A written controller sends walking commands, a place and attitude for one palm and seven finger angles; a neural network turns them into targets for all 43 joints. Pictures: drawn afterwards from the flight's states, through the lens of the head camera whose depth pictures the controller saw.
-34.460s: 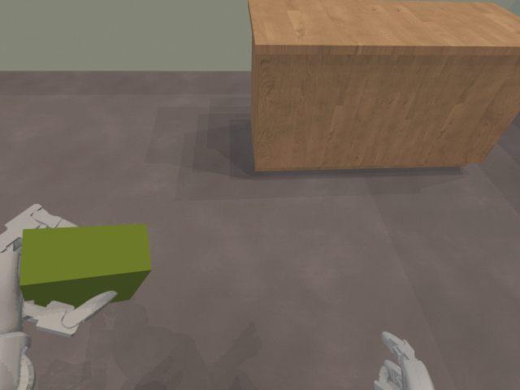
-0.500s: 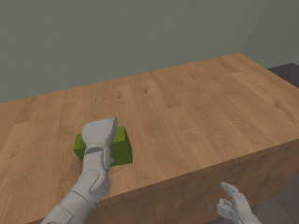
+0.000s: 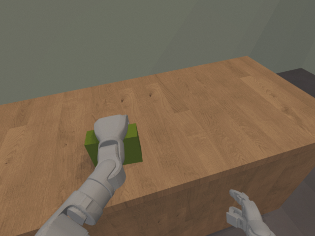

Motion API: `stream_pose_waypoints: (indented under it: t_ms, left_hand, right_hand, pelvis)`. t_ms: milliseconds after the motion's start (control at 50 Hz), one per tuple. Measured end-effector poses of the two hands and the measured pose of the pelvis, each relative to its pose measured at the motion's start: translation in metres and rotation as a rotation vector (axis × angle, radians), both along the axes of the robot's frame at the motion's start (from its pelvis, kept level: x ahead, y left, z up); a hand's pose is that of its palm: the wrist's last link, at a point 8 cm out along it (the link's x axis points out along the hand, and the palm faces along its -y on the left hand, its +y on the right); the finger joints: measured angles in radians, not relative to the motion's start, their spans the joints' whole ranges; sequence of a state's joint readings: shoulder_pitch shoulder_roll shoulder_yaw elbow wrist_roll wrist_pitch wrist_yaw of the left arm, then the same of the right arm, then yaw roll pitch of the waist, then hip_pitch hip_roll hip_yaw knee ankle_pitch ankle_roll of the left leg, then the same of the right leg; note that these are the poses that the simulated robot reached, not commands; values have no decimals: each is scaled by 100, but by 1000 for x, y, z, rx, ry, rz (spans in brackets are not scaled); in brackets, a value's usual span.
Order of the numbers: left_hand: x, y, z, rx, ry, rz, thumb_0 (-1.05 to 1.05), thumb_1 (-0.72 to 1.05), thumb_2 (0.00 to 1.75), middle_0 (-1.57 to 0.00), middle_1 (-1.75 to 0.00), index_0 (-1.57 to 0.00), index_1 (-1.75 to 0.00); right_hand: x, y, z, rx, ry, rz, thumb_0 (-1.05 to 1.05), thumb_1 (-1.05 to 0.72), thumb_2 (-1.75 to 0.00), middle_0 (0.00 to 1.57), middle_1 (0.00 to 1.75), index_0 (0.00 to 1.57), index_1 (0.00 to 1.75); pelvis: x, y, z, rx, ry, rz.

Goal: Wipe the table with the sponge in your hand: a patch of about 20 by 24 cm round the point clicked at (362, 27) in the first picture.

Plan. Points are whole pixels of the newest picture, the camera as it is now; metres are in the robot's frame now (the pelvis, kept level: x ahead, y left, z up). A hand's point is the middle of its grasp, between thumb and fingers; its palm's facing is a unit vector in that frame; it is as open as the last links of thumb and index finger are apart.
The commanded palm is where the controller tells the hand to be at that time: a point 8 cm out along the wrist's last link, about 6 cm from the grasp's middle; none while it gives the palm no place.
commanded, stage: wipe forward along the third lane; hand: left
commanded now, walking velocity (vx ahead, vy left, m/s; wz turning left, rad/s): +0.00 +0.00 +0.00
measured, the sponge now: (117, 150) +0.34 +0.17 +0.03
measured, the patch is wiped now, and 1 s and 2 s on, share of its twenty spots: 0.85 0.95 1.00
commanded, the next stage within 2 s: wipe back along the third lane in 1.34 s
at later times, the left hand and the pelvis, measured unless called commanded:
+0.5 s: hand (114, 129) +0.39 +0.19 +0.08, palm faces -0.02 -0.04 -1.00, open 9.7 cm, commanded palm +0.37 +0.18 +0.11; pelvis +0.00 +0.01 +0.00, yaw -1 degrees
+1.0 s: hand (111, 120) +0.43 +0.21 +0.08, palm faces -0.04 -0.03 -1.00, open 9.7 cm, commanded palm +0.41 +0.21 +0.11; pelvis +0.00 +0.01 +0.00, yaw -1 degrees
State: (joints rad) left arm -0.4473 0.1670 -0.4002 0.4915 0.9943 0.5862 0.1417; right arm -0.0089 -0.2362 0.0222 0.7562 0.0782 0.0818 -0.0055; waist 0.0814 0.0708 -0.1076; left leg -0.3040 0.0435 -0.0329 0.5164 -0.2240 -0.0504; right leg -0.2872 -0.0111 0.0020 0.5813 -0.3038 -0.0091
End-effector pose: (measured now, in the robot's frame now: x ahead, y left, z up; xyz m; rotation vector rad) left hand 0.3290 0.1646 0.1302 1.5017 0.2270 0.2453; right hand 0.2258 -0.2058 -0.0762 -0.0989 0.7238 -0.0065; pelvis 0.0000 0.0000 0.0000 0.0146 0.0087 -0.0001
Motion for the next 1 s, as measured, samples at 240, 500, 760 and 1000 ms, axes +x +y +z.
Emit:
stream_pose_waypoints:
  t_ms: [240, 500, 760, 1000]
  left_hand:
    - [23, 10, 0, 6, 20, 26, -2, -50, 108, -75, -140, -79, -134]
    - [46, 19, 0, 9, 42, 32, -1, -50, 108, -75, -140, -79, -135]
    - [68, 28, 0, 16, 55, 36, 0, -50, 108, -75, -139, -79, -135]
    - [86, 42, 1, 20, 63, 54, 0, -50, 108, -75, -140, -79, -135]
  right_hand:
    - [-26, -16, -10, -50, 81, -66, 1, -90, -89, 20, 30, 20, 30]
    - [-63, -25, -28, -75, 193, -129, 1, -90, -89, 20, 30, 20, 30]
    - [-80, -22, -35, -74, 240, -154, 1, -90, -89, 20, 30, 20, 30]
    - [-98, -30, -36, -105, 284, -190, 1, -90, -89, 20, 30, 20, 30]
  pelvis:
    - [0, 2, -1, -3, 29, -6]
    - [1, 7, -1, -7, 62, -9]
    - [1, 11, -1, -11, 93, -15]
    - [2, 15, -1, -16, 118, -17]
